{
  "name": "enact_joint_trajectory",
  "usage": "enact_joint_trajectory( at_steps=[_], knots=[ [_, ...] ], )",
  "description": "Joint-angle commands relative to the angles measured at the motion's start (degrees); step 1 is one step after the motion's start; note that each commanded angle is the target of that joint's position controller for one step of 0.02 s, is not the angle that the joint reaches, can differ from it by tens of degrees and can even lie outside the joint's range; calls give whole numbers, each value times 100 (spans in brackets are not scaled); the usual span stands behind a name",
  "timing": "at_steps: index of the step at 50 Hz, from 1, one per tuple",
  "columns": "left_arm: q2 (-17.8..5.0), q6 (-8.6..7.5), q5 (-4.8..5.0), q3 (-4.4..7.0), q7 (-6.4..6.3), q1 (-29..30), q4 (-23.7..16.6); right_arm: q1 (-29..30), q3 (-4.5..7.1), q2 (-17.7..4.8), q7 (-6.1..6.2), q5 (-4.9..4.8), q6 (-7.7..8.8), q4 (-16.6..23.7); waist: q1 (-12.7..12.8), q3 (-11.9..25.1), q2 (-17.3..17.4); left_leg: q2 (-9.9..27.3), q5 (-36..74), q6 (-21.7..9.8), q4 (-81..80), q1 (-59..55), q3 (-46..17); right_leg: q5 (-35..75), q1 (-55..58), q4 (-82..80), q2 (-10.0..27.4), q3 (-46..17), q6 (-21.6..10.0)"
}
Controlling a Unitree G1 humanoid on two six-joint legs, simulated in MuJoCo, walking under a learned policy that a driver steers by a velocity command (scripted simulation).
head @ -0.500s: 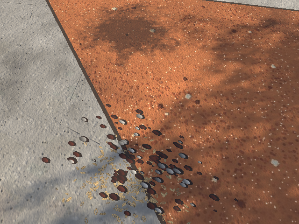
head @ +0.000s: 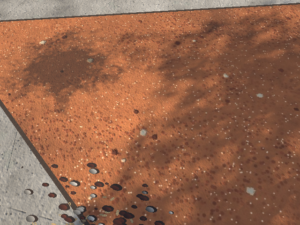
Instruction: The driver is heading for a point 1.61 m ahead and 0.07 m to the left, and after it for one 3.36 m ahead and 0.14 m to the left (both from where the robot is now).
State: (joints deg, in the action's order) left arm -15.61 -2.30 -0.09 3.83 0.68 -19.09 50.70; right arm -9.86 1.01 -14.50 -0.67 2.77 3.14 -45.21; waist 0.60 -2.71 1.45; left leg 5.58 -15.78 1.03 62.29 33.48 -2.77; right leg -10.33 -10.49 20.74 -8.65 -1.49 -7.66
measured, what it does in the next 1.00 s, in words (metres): walks ahead: left foot, then right foot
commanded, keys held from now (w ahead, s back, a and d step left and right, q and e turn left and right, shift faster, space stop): w+e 0.12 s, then w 0.26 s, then w+q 0.62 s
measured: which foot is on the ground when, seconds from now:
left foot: up 0.00-0.28, down 0.30-0.80, up 0.82-1.00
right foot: down 0.00-0.30, up 0.32-0.76, down 0.78-1.00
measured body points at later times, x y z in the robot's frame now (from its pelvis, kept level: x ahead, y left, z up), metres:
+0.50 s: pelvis +0.29 +0.05 +0.00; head +0.31 +0.06 +0.45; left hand +0.42 +0.30 -0.13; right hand +0.30 -0.23 -0.12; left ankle +0.31 +0.12 -0.74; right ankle +0.24 -0.08 -0.66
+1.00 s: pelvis +0.52 -0.02 +0.01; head +0.54 -0.04 +0.45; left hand +0.58 +0.26 -0.10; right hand +0.63 -0.29 -0.13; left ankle +0.51 +0.11 -0.66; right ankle +0.53 -0.11 -0.74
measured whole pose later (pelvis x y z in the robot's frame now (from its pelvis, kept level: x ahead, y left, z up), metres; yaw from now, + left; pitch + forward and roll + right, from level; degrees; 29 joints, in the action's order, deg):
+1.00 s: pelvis +0.52 -0.02 +0.01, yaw +7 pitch +1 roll +0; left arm -14.0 -5.1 -1.4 2.0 -0.5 -16.2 46.5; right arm -15.7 4.6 -17.4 -2.2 1.8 0.3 -47.4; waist 0.1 -0.7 2.9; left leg 1.5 -15.7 -2.8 62.6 30.8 -1.1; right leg -11.3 -9.1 19.3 -0.7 7.1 -2.7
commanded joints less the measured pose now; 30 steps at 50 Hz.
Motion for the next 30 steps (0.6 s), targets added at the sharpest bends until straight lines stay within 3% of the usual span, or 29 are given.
enact_joint_trajectory(
  at_steps=[1, 5, 9, 12, 14, 15, 16, 17, 18, 19, 20, 22, 24, 27, 30],
  knots=[
    [-850, -124, 26, 194, -31, -182, -302, 68, 90, -447, -23, 14, -76, 401, -65, 20, -347, -12, 603, 227, -712, 194, 299, 1862, -171, -976, 1362, -1335, -773],
    [-872, -70, 24, 220, -52, -632, -260, 889, 41, -411, -57, -45, -54, 691, 321, 90, -500, -175, 1380, 251, -1819, 389, 302, 2105, 422, -723, 1266, -1445, -509],
    [-849, -62, -55, 200, -112, -880, -234, 1377, -12, -428, -83, -84, 28, 886, 523, 95, -536, -352, 1501, 82, -2622, 293, 345, 2563, 1030, -449, 1458, -1605, -449],
    [-925, -120, -91, 187, -166, -616, -272, 820, 54, -624, -59, -84, 99, 756, 181, 188, -610, -523, 1122, -236, -3197, -798, 294, 3228, 1050, -83, 1655, -1691, -209],
    [-962, -172, -82, 172, -124, -457, -253, -489, 185, -889, 48, -66, 195, 354, -455, 794, -350, -622, 998, -517, -3672, -2451, 331, 3900, 845, 1443, 1288, -1328, -9],
    [-656, -212, -51, 74, -81, -500, -395, -1363, 268, -1239, 144, 38, 240, 282, -766, 1527, 127, 492, 246, -814, -3735, -3731, -852, 2439, 89, 2909, 996, -1060, 103],
    [-208, -194, 118, 0, -62, -1398, -410, -1579, 438, -1814, 147, 85, 165, 183, -376, 2062, 1518, 1911, 58, -1669, -4247, -4988, -3566, -1593, -1651, 4677, -43, -429, 349],
    [-687, -147, -101, 43, -109, -1228, -273, -1291, 398, -1378, 84, -98, 86, 181, -305, 1605, 760, 1824, -647, -1720, -4578, -4514, -4171, -1834, -2322, 5198, 282, -598, 282],
    [-714, -136, -139, 57, -74, -653, -339, -803, 300, -930, 57, -147, 82, 273, -243, 768, 167, 1544, -655, -1589, -4666, -3722, -3187, -1296, -2410, 5171, 526, -644, 293],
    [-620, -147, -144, 20, -34, -281, -426, -569, 239, -683, 31, -120, 106, 253, -205, 421, -62, 1233, -58, -1432, -4790, -3195, -2454, -979, -2342, 4896, 696, -593, 311],
    [-590, -123, -178, 18, 8, -91, -492, -579, 209, -614, 39, -120, 133, 169, -130, 260, 133, 942, 578, -1306, -4869, -2926, -1954, -886, -2258, 4630, 833, -496, 342],
    [-479, -33, -274, -25, 76, -145, -498, -741, 186, -571, 20, -196, 196, -34, 38, 300, 448, 598, 1576, -1249, -4951, -2696, -1430, -796, -1973, 4279, 974, -245, 473],
    [-374, 1, -296, -71, 103, -11, -550, -980, 209, -622, -9, -261, 247, -174, 67, 353, 428, 504, 2139, -1387, -5007, -2729, -1275, -750, -2064, 4001, 1044, -46, 611],
    [-248, 5, -275, -164, 121, 738, -805, -1219, 268, -730, 24, -273, 199, -322, -39, 84, 374, 380, 1868, -1484, -5276, -2547, -1124, -322, -2369, 3168, 1189, 133, 844],
    [-163, -22, -220, -254, 130, 1461, -1028, -1451, 313, -770, 27, -268, 155, -429, -223, -29, 373, 229, 1752, -1379, -5304, -2428, -1021, 284, -2176, 2131, 1134, 234, 964]
  ],
)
